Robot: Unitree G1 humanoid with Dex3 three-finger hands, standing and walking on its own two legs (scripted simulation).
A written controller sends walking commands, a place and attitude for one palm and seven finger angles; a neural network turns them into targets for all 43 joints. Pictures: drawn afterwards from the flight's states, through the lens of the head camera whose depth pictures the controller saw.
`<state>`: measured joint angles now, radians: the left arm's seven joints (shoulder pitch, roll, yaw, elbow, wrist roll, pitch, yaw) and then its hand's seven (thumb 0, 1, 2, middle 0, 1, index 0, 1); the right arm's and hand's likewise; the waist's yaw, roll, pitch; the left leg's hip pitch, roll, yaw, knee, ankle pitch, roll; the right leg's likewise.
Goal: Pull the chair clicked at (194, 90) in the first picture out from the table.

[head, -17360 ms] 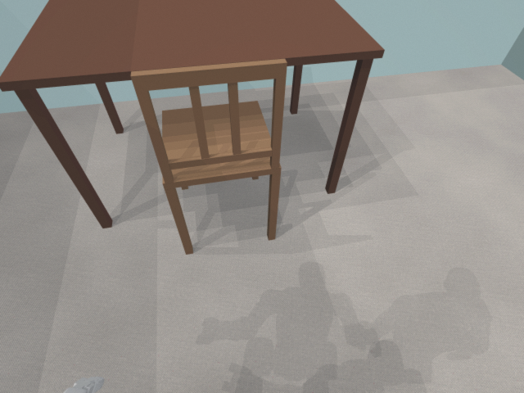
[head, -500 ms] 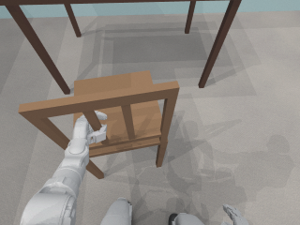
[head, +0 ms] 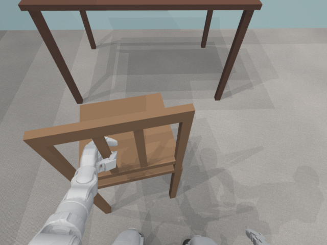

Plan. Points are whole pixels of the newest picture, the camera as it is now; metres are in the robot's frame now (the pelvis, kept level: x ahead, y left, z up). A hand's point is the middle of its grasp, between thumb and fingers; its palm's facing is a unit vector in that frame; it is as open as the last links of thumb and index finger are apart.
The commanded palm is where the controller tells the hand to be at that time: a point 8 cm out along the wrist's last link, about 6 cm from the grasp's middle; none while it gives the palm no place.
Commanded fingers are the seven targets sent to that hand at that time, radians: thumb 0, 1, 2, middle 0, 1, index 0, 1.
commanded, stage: stop walking, hand still on the chair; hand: left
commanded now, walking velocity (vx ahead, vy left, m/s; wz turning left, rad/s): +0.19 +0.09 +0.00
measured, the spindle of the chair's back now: (107, 155) +0.36 +0.18 -0.08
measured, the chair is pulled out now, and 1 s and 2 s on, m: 0.58 0.64 0.64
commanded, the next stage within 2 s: open the thumb and straighten the fingers in 0.86 s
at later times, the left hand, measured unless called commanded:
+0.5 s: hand (105, 183) +0.27 +0.16 -0.06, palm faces +0.08 -0.98 -0.16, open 5.6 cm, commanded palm +0.25 +0.21 -0.04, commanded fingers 0.00 0.90 0.90 -0.50 -1.45 -0.50 -1.45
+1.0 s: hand (105, 182) +0.27 +0.16 -0.06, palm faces +0.11 -0.98 -0.16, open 5.7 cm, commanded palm +0.25 +0.21 -0.04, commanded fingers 0.00 0.54 0.73 -0.50 -1.45 -0.50 -1.45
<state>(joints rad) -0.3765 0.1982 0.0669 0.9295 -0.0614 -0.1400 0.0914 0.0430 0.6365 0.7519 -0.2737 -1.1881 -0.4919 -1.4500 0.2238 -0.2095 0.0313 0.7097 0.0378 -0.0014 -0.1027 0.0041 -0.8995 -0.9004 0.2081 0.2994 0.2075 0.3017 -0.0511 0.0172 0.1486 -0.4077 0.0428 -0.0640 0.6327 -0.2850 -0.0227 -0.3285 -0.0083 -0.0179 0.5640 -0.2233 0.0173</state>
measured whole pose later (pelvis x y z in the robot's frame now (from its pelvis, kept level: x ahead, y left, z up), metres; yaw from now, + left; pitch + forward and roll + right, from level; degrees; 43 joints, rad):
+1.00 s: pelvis +0.05 +0.00 +0.01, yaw +1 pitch -1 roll -1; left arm 0.11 0.16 0.00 0.56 -0.05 -0.10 0.09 0.07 0.62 0.79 -0.27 -1.20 -0.49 -1.45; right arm 0.19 -0.21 0.03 0.69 0.03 -0.02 -0.10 0.01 -0.90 -0.90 0.21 0.30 0.20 0.30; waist -0.02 0.01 0.03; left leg -0.25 0.04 -0.06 0.47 -0.20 -0.04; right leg -0.18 0.00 0.00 0.44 -0.24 0.02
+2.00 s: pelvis +0.08 +0.01 -0.04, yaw +2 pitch +11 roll -2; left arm 0.52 0.19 0.00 -0.08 -0.08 0.16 0.07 -0.01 -0.53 0.20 -0.01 -0.01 -0.01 -0.01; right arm 0.26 -0.22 0.00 0.50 0.04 -0.09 -0.10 0.01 -0.90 -0.90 0.21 0.30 0.21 0.30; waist -0.04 0.04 -0.15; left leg -0.67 0.00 -0.09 0.94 -0.46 -0.03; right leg -0.58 -0.03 -0.02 0.90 -0.51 0.03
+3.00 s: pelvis +0.05 +0.01 -0.07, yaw +2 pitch +12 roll -3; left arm 0.82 0.23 0.09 -0.36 -0.23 -0.35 -0.17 -0.02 -0.54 0.20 0.00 0.00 0.00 0.00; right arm 0.20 -0.16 -0.04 0.53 0.08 -0.15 -0.09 0.01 -0.90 -0.90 0.21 0.30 0.20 0.30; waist 0.02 0.04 -0.18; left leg -0.85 0.01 -0.12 1.15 -0.51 -0.03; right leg -0.74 -0.01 -0.04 1.09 -0.55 0.03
